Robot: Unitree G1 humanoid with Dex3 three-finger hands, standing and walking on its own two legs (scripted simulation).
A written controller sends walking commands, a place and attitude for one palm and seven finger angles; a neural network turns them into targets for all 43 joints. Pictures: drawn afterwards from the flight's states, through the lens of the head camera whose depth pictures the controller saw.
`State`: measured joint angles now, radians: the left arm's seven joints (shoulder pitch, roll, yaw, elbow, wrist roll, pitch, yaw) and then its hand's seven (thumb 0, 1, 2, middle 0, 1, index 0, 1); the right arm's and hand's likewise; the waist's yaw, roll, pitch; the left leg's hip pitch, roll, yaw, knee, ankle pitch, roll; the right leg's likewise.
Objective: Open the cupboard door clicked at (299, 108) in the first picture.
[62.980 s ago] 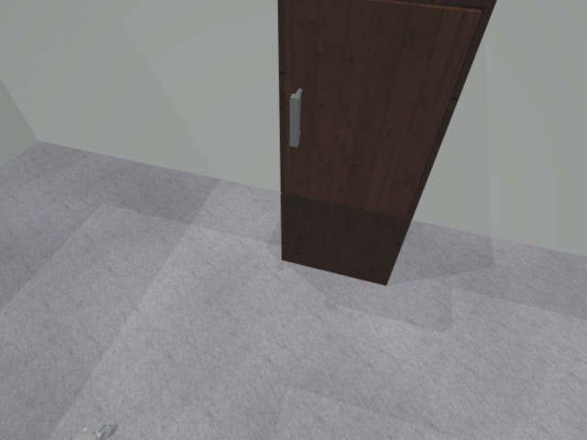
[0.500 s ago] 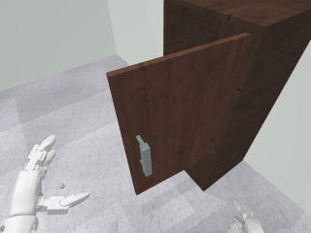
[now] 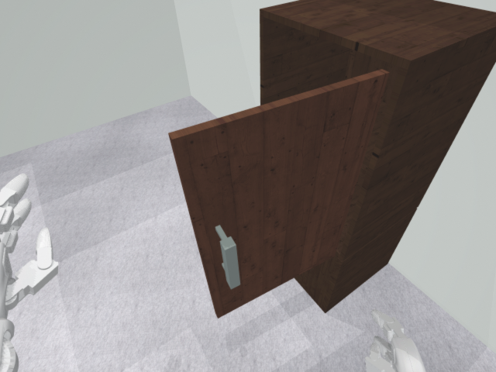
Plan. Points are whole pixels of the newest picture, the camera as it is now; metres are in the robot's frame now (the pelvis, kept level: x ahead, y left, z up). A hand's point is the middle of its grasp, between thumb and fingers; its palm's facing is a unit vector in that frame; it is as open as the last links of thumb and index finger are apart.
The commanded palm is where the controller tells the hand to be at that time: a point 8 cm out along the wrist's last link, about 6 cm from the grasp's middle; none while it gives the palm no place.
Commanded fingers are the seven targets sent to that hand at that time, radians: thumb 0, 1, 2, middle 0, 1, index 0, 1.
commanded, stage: draw the hand back to the body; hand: left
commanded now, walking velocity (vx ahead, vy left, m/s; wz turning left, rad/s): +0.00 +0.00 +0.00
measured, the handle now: (226, 257) +0.35 +0.10 -0.04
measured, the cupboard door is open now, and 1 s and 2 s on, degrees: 84 84 84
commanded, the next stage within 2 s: step back with the hand held close in 0.26 s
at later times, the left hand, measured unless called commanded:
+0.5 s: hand (66, 264) +0.19 +0.25 +0.16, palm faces +0.47 -0.76 -0.45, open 7.4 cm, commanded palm +0.13 +0.28 +0.18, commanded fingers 0.00 0.90 0.90 -0.20 -0.30 -0.20 -0.30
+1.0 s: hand (16, 318) +0.13 +0.27 +0.15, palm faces +0.45 -0.75 -0.49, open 7.4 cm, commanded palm +0.07 +0.31 +0.18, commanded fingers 0.00 0.90 0.90 -0.20 -0.30 -0.20 -0.30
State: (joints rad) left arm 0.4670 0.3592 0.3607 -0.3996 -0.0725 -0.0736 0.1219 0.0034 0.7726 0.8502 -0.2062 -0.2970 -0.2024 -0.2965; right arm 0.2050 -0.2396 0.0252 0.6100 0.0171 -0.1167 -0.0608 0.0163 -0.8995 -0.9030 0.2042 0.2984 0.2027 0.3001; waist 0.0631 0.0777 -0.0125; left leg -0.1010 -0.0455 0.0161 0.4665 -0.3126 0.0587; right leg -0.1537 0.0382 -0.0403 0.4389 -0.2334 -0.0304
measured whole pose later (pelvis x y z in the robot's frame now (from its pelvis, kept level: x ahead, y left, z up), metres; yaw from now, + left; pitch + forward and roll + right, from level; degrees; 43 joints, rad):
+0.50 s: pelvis -0.01 -0.02 +0.00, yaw +0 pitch -3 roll -1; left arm 0.45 0.36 0.39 -0.36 -0.03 -0.15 0.13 0.01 0.89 0.90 -0.21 -0.30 -0.21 -0.30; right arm 0.19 -0.23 0.02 0.62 -0.01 -0.09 -0.07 0.02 -0.90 -0.90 0.21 0.30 0.20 0.30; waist 0.03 0.08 0.02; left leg -0.14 0.00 0.01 0.48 -0.29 0.03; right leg -0.16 0.08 -0.05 0.37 -0.18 -0.06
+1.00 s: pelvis -0.08 +0.01 -0.01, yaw -1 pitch -2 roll -1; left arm 0.54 0.40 0.43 -0.47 0.02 -0.17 0.17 0.01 0.89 0.90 -0.22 -0.30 -0.21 -0.30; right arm 0.24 -0.23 -0.01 0.54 -0.03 -0.03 -0.09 0.01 -0.90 -0.90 0.20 0.30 0.20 0.30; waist -0.02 0.00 -0.01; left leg -0.33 -0.05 0.05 0.61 -0.27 0.09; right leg -0.37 0.05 0.02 0.58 -0.20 -0.01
